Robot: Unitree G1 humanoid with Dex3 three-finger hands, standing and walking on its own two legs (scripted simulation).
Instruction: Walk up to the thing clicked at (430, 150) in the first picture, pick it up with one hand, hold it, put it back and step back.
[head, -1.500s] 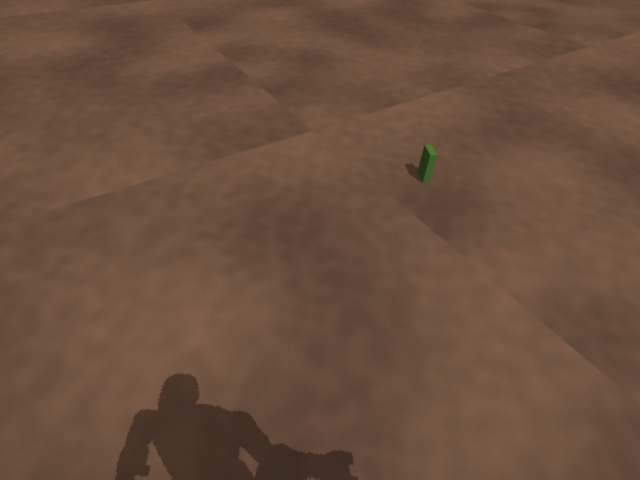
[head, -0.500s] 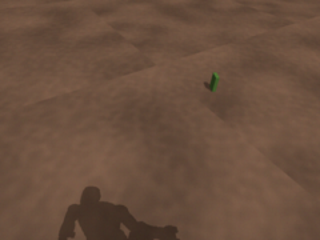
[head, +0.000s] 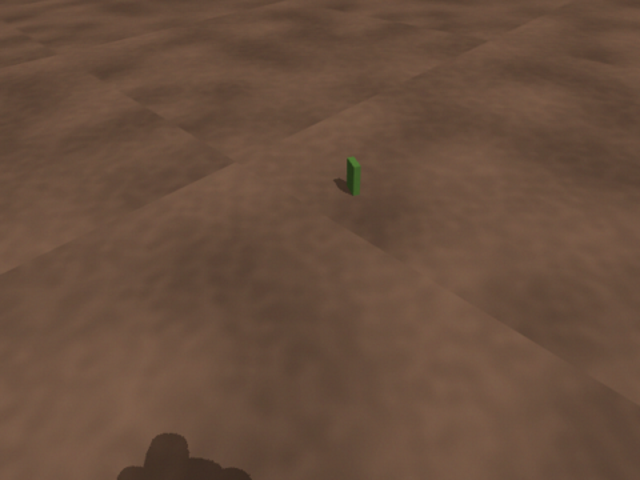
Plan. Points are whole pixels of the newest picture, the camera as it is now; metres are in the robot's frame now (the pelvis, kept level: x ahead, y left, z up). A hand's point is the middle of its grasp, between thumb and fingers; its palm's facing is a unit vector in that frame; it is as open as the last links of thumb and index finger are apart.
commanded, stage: walk up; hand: left
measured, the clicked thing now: (353, 176) +1.75 -0.13 -0.66
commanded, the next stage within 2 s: none
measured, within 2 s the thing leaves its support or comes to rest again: neither
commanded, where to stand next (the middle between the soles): +1.29 -0.25 m, yaw -14 degrees
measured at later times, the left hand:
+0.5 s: hand (171, 403) +0.31 +0.26 -0.14, palm faces -0.15 -0.93 -0.33, open 7.4 cm
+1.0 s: hand (269, 233) +0.68 +0.13 -0.10, palm faces -0.23 -0.90 -0.37, open 7.3 cm
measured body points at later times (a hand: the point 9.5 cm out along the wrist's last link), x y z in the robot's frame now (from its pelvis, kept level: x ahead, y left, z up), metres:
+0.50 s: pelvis +0.25 -0.01 +0.01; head +0.28 +0.01 +0.46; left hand +0.32 +0.30 -0.12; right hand +0.31 -0.35 -0.08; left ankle +0.35 +0.10 -0.71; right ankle +0.10 -0.12 -0.67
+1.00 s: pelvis +0.50 -0.10 +0.01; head +0.51 -0.13 +0.46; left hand +0.69 +0.18 -0.07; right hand +0.47 -0.42 -0.12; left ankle +0.44 +0.07 -0.63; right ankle +0.55 -0.21 -0.71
